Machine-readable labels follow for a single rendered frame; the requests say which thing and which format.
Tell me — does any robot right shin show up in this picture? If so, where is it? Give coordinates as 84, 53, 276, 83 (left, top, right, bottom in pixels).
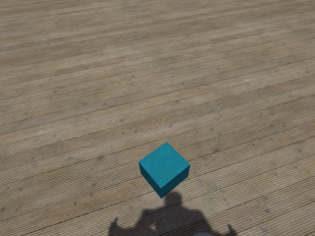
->
195, 230, 205, 234

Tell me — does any carton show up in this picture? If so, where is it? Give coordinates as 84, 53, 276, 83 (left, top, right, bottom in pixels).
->
138, 142, 191, 199

